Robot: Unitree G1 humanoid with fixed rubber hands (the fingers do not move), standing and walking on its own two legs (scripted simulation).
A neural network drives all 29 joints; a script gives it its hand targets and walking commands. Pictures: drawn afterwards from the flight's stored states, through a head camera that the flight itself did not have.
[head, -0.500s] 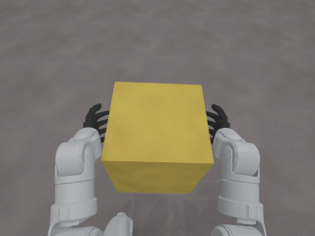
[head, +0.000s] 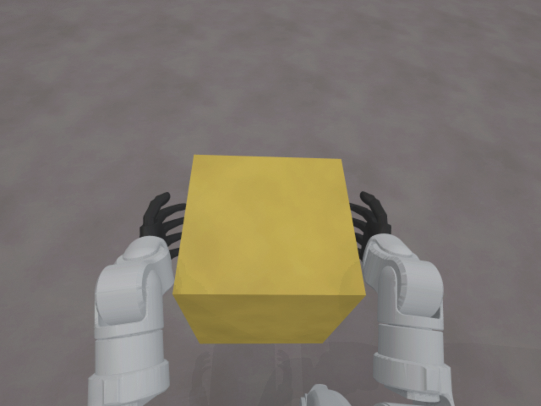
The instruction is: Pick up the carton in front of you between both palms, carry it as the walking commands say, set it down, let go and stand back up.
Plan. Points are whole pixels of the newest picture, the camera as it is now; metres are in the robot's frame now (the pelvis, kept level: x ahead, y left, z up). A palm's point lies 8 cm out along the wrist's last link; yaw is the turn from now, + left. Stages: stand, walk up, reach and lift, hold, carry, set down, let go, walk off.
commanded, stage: carry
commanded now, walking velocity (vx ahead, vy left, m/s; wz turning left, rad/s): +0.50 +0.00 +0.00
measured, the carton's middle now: (264, 258) +0.34 -0.01 +0.02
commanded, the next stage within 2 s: none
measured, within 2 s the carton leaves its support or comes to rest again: neither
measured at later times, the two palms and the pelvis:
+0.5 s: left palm (189, 131) +0.54 +0.12 +0.10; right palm (355, 131) +0.56 -0.18 +0.09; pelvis +0.31 -0.04 +0.00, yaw +2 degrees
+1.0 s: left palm (188, 46) +0.85 +0.16 +0.09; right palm (316, 50) +0.85 -0.14 +0.10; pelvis +0.61 +0.01 +0.00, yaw +0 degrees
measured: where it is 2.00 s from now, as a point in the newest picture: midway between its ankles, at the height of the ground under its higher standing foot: (251, 178)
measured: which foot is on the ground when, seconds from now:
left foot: down 0.00-0.20, up 0.22-0.62, down 0.64-1.00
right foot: up 0.00-0.16, down 0.18-0.64, up 0.66-1.00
